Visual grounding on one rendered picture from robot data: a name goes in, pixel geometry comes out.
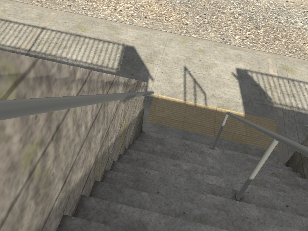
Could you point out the stairs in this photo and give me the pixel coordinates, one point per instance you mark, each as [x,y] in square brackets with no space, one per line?
[161,183]

